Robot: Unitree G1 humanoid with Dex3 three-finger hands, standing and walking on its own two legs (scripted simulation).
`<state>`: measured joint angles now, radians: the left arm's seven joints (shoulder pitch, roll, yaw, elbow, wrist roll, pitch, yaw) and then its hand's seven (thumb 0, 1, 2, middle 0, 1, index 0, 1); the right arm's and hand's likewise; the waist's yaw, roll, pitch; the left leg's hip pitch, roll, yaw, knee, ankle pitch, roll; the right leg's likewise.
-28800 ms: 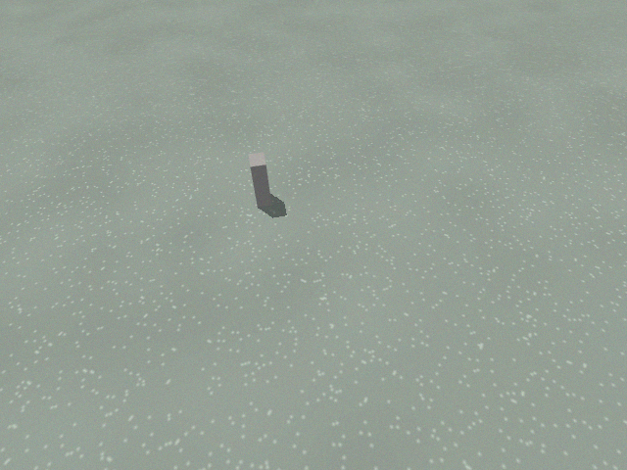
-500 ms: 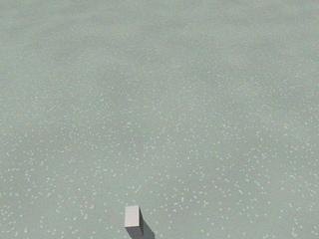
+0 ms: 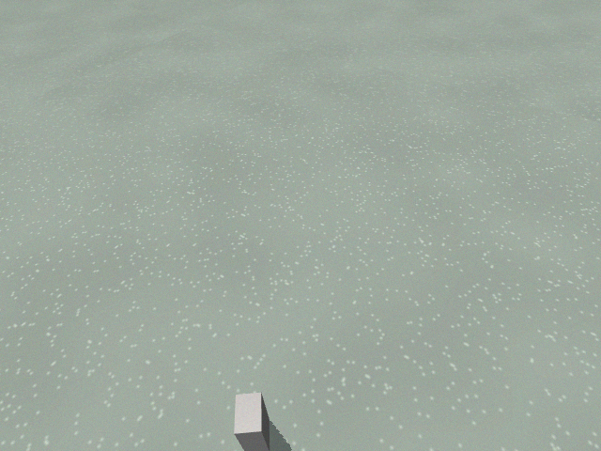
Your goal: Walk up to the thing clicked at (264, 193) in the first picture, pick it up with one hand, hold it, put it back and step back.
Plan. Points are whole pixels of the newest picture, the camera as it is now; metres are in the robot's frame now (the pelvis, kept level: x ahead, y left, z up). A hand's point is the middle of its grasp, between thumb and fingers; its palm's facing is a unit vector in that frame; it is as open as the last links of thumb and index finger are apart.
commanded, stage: stand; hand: left
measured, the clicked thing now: (253, 425) +0.35 +0.17 -0.66
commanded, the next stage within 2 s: step back in 0.02 s
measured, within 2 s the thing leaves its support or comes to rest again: neither
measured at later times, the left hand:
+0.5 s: hand out of the picture +0.06 +0.30 -0.18, palm faces -0.02 -0.93 -0.36, open 7.4 cm
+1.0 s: hand out of the picture -0.14 +0.28 -0.15, palm faces -0.04 -0.91 -0.42, open 7.4 cm
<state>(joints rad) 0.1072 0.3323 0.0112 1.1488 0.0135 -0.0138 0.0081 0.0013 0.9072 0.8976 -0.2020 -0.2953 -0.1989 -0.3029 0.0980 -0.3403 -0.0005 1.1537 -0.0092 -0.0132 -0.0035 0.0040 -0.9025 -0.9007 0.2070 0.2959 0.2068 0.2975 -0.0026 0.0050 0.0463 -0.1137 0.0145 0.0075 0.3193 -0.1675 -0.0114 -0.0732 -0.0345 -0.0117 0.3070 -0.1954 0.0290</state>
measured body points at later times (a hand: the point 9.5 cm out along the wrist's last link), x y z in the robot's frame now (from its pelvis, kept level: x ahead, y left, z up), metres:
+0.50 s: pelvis -0.08 +0.04 -0.02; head -0.01 +0.07 +0.42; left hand +0.06 +0.35 -0.16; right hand -0.01 -0.28 -0.13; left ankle -0.02 +0.12 -0.75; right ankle -0.09 -0.12 -0.68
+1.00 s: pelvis -0.21 +0.01 -0.01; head -0.18 -0.02 +0.43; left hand -0.14 +0.32 -0.12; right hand -0.14 -0.31 -0.14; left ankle -0.18 +0.16 -0.67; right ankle -0.20 -0.10 -0.75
